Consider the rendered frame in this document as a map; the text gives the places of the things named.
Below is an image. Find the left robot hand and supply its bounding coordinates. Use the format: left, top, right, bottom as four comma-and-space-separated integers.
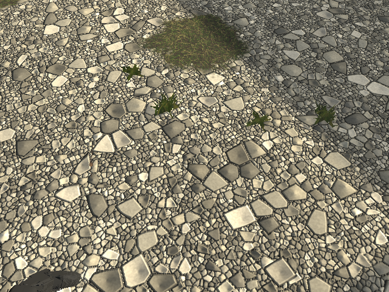
7, 268, 81, 292

